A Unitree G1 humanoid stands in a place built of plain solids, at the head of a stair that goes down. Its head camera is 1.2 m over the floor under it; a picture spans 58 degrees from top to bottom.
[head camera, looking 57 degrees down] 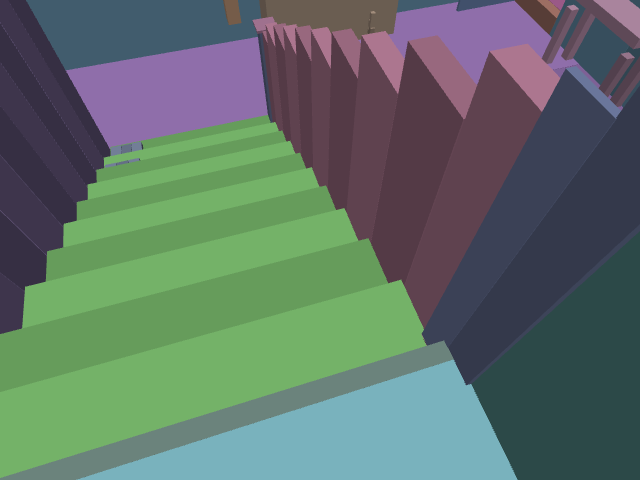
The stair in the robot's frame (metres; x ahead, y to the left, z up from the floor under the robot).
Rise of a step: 0.16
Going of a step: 0.29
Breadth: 1.45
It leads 17 degrees to the left of straight ahead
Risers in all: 11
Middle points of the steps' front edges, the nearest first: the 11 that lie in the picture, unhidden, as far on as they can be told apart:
0.23 0.32 0.00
0.50 0.41 -0.16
0.78 0.49 -0.31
1.06 0.57 -0.47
1.33 0.66 -0.63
1.61 0.74 -0.78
1.89 0.83 -0.94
2.16 0.91 -1.10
2.44 1.00 -1.25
2.71 1.08 -1.41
2.99 1.17 -1.57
